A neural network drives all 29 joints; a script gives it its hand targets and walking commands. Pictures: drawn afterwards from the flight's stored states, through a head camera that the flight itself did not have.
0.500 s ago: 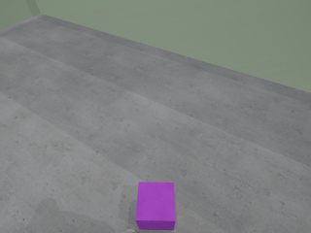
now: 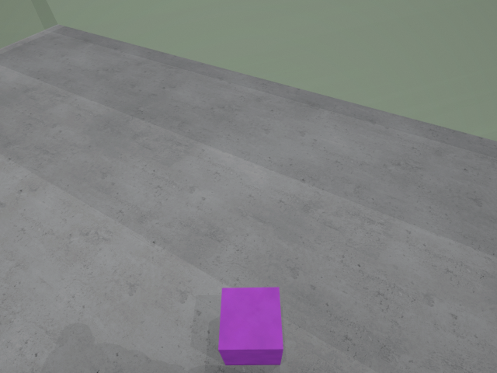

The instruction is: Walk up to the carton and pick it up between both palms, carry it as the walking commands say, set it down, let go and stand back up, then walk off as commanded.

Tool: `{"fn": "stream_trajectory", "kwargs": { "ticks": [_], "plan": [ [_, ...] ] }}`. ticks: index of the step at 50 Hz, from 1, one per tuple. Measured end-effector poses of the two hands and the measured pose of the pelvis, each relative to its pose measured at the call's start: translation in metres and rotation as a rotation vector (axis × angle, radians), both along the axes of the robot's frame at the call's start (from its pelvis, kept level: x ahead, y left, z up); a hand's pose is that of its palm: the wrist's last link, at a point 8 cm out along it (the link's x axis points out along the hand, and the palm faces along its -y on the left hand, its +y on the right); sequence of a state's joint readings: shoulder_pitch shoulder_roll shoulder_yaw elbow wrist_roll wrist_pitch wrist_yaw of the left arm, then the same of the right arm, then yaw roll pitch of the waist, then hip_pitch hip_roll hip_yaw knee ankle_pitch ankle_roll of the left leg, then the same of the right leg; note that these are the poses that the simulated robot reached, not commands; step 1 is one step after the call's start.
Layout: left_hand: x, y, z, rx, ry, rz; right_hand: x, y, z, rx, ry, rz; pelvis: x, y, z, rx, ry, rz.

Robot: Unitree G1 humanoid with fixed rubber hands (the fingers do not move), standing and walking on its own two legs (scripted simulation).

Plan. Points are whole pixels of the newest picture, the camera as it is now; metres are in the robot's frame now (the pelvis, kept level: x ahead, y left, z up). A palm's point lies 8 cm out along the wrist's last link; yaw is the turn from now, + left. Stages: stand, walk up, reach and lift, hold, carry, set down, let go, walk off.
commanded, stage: walk up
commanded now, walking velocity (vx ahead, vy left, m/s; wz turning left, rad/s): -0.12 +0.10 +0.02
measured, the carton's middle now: (251, 327) +0.39 +0.04 -0.64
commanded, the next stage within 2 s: none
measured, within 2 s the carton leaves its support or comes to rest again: neither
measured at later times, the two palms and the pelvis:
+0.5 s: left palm out of the picture -0.06 +0.31 -0.13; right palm out of the picture -0.11 -0.14 -0.10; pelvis -0.06 +0.07 +0.03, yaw +4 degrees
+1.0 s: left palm out of the picture +0.12 +0.22 -0.13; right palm out of the picture -0.13 -0.19 -0.12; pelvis +0.01 +0.00 +0.01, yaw +2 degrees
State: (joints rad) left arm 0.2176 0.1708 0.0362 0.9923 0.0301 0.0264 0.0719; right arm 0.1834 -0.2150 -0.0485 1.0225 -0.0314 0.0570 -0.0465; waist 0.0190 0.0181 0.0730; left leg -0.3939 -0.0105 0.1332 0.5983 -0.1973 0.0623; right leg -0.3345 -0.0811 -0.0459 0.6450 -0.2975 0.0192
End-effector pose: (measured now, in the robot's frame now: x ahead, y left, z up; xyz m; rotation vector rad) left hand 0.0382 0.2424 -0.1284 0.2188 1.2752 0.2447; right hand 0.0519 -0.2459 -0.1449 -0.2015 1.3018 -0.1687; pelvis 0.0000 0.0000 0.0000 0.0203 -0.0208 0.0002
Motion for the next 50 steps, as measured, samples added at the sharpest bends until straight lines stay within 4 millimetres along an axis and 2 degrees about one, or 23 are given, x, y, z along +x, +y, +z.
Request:
{"fn": "stream_trajectory", "kwargs": {
  "ticks": [3,7,10,13,17,20,22,26,30,32,34,38,43,47,50],
  "plan": [
    [-0.027,0.001,0.001,0.015,0.022,0.005,-0.007,-0.008,-0.001,0.004,-0.012,-0.005,-0.012,-0.002,-0.001,0.003,-0.027,0.008],
    [-0.056,0.012,0.007,0.009,0.042,0.044,-0.019,-0.010,0.016,0.005,-0.029,0.007,-0.024,0.001,0.008,0.019,-0.039,0.016],
    [-0.065,0.024,0.008,0.002,0.045,0.041,-0.034,-0.009,0.025,-0.018,-0.029,0.008,-0.036,0.009,0.012,0.018,-0.025,0.027],
    [-0.067,0.039,0.004,-0.014,0.017,0.034,-0.060,-0.002,0.030,-0.045,-0.005,-0.012,-0.047,0.023,0.011,0.000,-0.009,0.040],
    [-0.074,0.058,-0.015,-0.067,0.012,0.030,-0.105,0.025,0.027,-0.081,0.056,-0.020,-0.064,0.046,0.003,-0.042,-0.004,0.059],
    [-0.087,0.062,-0.010,-0.105,0.060,0.021,-0.138,0.058,0.036,-0.042,0.101,-0.064,-0.063,0.057,0.015,-0.054,0.004,0.026],
    [-0.093,0.065,-0.004,-0.126,0.079,0.034,-0.152,0.078,0.042,-0.018,0.131,-0.064,-0.061,0.064,0.024,-0.070,0.018,0.050],
    [-0.103,0.069,0.004,-0.134,0.104,0.061,-0.158,0.110,0.047,0.031,0.168,-0.039,-0.061,0.073,0.032,-0.083,0.045,0.061],
    [-0.110,0.070,0.007,-0.140,0.168,0.037,-0.158,0.123,0.047,0.056,0.144,-0.080,-0.058,0.077,0.034,-0.086,0.065,0.029],
    [-0.103,0.071,0.008,-0.138,0.183,0.020,-0.164,0.123,0.048,0.053,0.150,-0.114,-0.053,0.076,0.035,-0.087,0.073,0.030],
    [-0.086,0.070,0.009,-0.132,0.158,0.011,-0.176,0.120,0.051,0.044,0.182,-0.141,-0.048,0.073,0.036,-0.091,0.074,0.038],
    [-0.034,0.061,0.010,-0.126,0.052,-0.020,-0.201,0.108,0.060,0.027,0.270,-0.173,-0.036,0.062,0.036,-0.093,0.063,0.048],
    [0.035,0.031,0.012,-0.141,-0.071,-0.076,-0.218,0.088,0.066,0.019,0.355,-0.203,-0.017,0.039,0.033,-0.082,0.038,0.039],
    [0.072,-0.004,0.011,-0.136,-0.122,-0.113,-0.209,0.071,0.051,0.054,0.391,-0.208,0.001,0.018,0.022,-0.050,0.014,0.027],
    [0.082,-0.027,0.003,-0.115,-0.127,-0.113,-0.186,0.056,0.025,0.096,0.379,-0.193,0.014,0.001,0.007,-0.027,0.002,0.036]
  ]
}}
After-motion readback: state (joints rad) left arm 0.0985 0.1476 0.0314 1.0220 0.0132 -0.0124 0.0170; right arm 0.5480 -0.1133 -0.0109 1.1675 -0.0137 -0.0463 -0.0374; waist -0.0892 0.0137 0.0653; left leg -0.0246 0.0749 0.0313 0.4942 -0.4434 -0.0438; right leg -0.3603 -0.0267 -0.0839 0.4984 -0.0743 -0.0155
